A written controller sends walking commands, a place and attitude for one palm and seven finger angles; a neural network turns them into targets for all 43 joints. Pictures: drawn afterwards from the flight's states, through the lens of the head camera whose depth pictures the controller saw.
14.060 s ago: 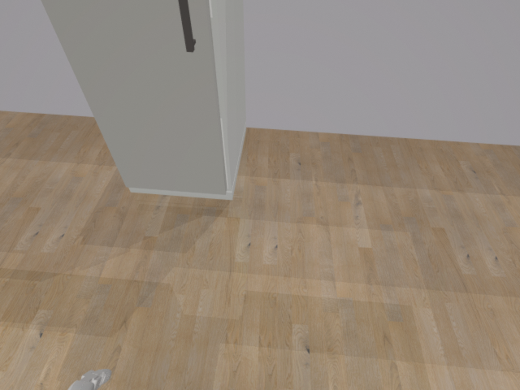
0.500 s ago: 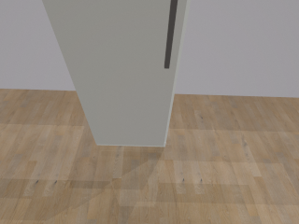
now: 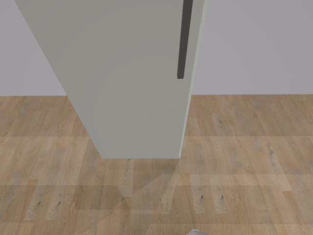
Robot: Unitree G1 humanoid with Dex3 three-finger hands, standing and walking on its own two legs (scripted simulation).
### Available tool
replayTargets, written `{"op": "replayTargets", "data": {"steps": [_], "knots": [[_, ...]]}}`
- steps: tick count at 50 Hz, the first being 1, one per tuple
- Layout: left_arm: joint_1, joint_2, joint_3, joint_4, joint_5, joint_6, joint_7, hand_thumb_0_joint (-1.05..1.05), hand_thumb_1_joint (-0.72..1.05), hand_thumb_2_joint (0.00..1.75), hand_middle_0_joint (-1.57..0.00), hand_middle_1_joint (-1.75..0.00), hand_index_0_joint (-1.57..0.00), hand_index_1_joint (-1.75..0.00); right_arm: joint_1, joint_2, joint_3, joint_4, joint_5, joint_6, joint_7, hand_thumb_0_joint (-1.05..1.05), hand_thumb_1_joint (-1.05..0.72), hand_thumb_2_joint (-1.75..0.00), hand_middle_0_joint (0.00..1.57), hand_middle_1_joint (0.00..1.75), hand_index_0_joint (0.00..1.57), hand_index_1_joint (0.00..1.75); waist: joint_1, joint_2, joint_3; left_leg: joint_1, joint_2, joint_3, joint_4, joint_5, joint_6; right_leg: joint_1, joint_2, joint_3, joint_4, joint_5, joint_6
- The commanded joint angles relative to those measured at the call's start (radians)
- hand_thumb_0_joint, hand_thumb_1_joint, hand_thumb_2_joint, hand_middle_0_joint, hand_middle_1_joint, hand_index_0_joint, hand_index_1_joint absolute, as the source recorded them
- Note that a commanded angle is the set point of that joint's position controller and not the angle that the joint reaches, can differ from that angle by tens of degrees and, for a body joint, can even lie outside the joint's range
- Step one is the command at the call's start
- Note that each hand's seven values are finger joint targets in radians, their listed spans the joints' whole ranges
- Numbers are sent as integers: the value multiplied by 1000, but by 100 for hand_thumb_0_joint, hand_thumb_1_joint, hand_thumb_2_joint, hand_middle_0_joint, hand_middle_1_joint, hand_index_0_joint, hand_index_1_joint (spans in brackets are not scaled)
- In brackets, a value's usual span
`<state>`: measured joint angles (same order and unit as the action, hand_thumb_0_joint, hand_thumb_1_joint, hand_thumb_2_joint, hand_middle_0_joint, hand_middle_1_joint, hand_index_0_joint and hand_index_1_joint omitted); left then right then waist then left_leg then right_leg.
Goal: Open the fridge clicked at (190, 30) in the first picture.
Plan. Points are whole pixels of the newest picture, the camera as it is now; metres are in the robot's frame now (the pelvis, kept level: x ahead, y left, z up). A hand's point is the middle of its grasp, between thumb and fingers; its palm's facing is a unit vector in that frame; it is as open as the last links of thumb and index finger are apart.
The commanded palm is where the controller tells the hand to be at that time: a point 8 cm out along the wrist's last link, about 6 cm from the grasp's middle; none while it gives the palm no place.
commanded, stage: shuffle to correct the standing spot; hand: right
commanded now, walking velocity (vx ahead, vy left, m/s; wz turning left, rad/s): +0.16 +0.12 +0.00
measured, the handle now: (185, 16) +0.60 -0.05 +0.24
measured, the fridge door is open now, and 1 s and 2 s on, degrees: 0 0 0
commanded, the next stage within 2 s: come to a stop and stand still in 0.26 s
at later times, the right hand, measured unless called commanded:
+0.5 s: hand out of the picture +0.15 -0.12 -0.16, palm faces +0.03 +0.98 -0.20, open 7.3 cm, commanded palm none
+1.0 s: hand (200, 220) +0.19 -0.11 -0.14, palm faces +0.05 +0.96 -0.28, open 7.4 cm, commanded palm none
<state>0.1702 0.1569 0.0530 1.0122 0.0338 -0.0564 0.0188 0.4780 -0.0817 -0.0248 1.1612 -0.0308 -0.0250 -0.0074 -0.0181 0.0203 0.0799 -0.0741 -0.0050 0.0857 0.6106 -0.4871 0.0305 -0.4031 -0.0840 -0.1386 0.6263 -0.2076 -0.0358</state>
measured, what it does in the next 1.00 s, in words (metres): walks ahead: left foot, then right foot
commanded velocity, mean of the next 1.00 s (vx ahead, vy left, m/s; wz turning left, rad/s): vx -0.03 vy -0.01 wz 0.00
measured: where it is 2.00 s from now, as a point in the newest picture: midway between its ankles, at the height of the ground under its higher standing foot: outside the picture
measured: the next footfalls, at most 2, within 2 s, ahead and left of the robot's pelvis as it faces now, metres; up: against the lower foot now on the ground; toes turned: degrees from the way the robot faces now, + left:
left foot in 0.28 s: +0.19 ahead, +0.20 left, +0.00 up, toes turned +3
right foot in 0.54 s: +0.23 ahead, -0.05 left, +0.00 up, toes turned -6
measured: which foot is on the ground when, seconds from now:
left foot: down 0.00-0.00, up 0.02-0.26, down 0.28-1.00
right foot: down 0.00-0.28, up 0.30-0.52, down 0.54-0.80, up 0.82-1.00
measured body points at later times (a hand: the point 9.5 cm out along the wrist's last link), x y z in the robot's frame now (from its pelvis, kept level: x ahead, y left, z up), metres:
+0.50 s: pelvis +0.14 +0.06 +0.02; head +0.17 +0.06 +0.46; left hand +0.19 +0.30 -0.14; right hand +0.15 -0.17 -0.14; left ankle +0.12 +0.16 -0.72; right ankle +0.16 -0.05 -0.69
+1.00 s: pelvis +0.15 +0.09 +0.02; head +0.18 +0.11 +0.46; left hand +0.23 +0.33 -0.14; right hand +0.18 -0.16 -0.12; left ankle +0.15 +0.20 -0.72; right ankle +0.11 -0.04 -0.66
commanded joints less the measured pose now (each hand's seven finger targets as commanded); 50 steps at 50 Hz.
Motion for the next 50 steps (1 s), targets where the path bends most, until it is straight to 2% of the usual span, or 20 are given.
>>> {"op": "replayTargets", "data": {"steps": [1, 3, 6, 12, 13, 14, 15, 16, 19, 22, 25, 28, 30, 33, 38, 39, 40, 41, 42, 50], "knots": [[363, 232, 43, 75, -5, 10, 26, 0, 90, 90, -20, -30, -20, -30, -41, -105, -32, -121, -1, -11, 0, 0, -90, -90, 20, 30, 20, 30, 127, -223, -121, -514, 23, -87, 694, -73, 19, 395, -440, 567, -371, 11, -222], [192, 141, 25, 23, -2, 3, 26, 0, 90, 90, -20, -30, -20, -30, -99, -94, -40, -138, -7, 1, 13, 0, -90, -90, 20, 30, 20, 30, 63, -148, 45, -530, 112, -114, 653, 42, -4, 149, -369, 438, -426, -155, -174], [97, 134, 23, -9, 5, 1, 21, 0, 90, 90, -20, -30, -20, -30, -48, -53, -40, -133, -1, 26, 26, 0, -90, -90, 20, 30, 20, 30, 5, -171, -1, -351, 114, -43, 372, 94, -27, 23, -254, 205, -413, -98, -111], [70, 163, 44, -21, 6, 40, 4, 0, 90, 90, -20, -30, -20, -30, -19, -109, -42, -129, -4, 16, 26, 0, -90, -90, 20, 30, 20, 30, -23, -104, -41, -72, 25, 81, -60, 230, -48, -45, -159, 119, -222, -303, -31], [65, 138, 38, -27, 4, 43, 2, 0, 90, 90, -20, -30, -20, -30, 25, -157, -52, -123, -6, 10, 21, 0, -90, -90, 20, 30, 20, 30, -54, -7, -47, 5, 70, 2, -164, 183, -30, -106, -104, 74, -70, -326, 0], [68, 60, 19, -53, -4, 47, -2, 0, 90, 90, -20, -30, -20, -30, 45, -255, -69, -121, -13, 3, 8, 0, -90, -90, 20, 30, 20, 30, -66, 279, -35, 54, 277, -317, -329, 64, 53, -267, 28, -35, 207, -393, 48], [11, 60, 13, -90, -7, 52, -3, 0, 90, 90, -20, -30, -20, -30, 50, -290, -72, -133, -1, 7, 1, 0, -90, -90, 20, 30, 20, 30, -85, 268, -48, 2, 393, -465, -430, 12, 149, -280, 24, 45, 386, -443, 37], [-5, 78, 17, -88, -6, 53, 0, 0, 90, 90, -20, -30, -20, -30, 11, -280, -73, -137, -2, 2, -5, 0, -90, -90, 20, 30, 20, 30, -65, 273, -27, -33, 374, -487, -440, 40, 172, -299, 5, 89, 497, -381, 30], [40, 70, 14, -47, -4, 49, -9, 0, 90, 90, -20, -30, -20, -30, -131, -194, -49, -164, -6, -7, -20, 0, -90, -90, 20, 30, 20, 30, 12, 104, -17, -88, 291, -209, -328, 442, 160, -199, -40, 82, 469, -260, 45], [93, 8, -18, -8, -18, 49, -3, 0, 90, 90, -20, -30, -20, -30, -155, -189, -32, -156, -4, -14, -27, 0, -90, -90, 20, 30, 20, 30, 29, 56, -60, -64, 250, -102, -233, 883, 139, -27, 3, 48, 147, -201, 68], [145, 25, -21, 25, -26, 49, 7, 0, 90, 90, -20, -30, -20, -30, -161, -208, -29, -150, 16, -3, -36, 0, -90, -90, 20, 30, 20, 30, 40, 75, -115, -27, 199, -65, -110, 958, 70, 153, 29, 44, -159, 119, 66], [168, 153, 20, 6, -20, 55, 23, 0, 90, 90, -20, -30, -20, -30, -125, -171, -32, -181, 15, 22, -44, 0, -90, -90, 20, 30, 20, 30, 38, -154, -138, -212, 89, -8, 24, 545, -39, 407, -177, 171, -124, 1042, -48], [144, 175, 24, 8, -23, 65, 35, 0, 90, 90, -20, -30, -20, -30, -159, -185, -42, -187, 22, 39, -48, 0, -90, -90, 20, 30, 20, 30, 44, -342, -125, -299, 28, -41, 247, -88, -55, 404, -271, 282, -195, 1224, -165], [40, 187, 40, -36, -8, 76, 37, 0, 90, 90, -20, -30, -20, -30, -174, -155, -50, -186, 19, 49, -38, 0, -90, -90, 20, 30, 20, 30, 22, -219, -141, -349, 35, -97, 306, -80, -37, 404, -257, 246, -169, 970, -179], [-20, 182, 47, -61, -12, 85, 18, 0, 90, 90, -20, -30, -20, -30, -92, -147, -48, -181, 5, 41, -28, 0, -90, -90, 20, 30, 20, 30, -28, -98, -176, -112, 41, -29, -100, 294, -52, 239, -152, 152, -95, 474, -68], [1, 141, 42, -63, -18, 87, 9, 0, 90, 90, -20, -30, -20, -30, -103, -196, -48, -191, -3, 34, -32, 0, -90, -90, 20, 30, 20, 30, -20, 45, -151, -81, 113, -114, -222, 491, -46, 167, -64, 109, -10, 224, -8], [34, 80, 34, -79, -21, 92, 1, 0, 90, 90, -20, -30, -20, -30, -144, -275, -59, -207, -10, 27, -36, 0, -90, -90, 20, 30, 20, 30, 5, 275, -113, -49, 323, -343, -264, 734, 43, 8, 73, 30, 107, -175, 54], [21, 97, 40, -84, -18, 109, 1, 0, 90, 90, -20, -30, -20, -30, -143, -304, -58, -221, -4, 30, -33, 0, -90, -90, 20, 30, 20, 30, -20, 206, -111, -145, 419, -351, -288, 756, 137, 23, 87, 116, 267, -364, 58], [-10, 79, 36, -87, -13, 126, 4, 0, 90, 90, -20, -30, -20, -30, -164, -290, -60, -224, -6, 31, -38, 0, -90, -90, 20, 30, 20, 30, -12, 186, -85, -202, 404, -378, -296, 708, 160, 5, 83, 164, 383, -371, 55], [-22, 94, 13, -80, -20, 95, -12, 0, 90, 90, -20, -30, -20, -30, -157, -302, -65, -221, -4, 20, -38, 0, -90, -90, 20, 30, 20, 30, -36, 141, -105, 0, 327, -260, -223, 813, 152, -42, 64, 128, 253, -259, 87]]}}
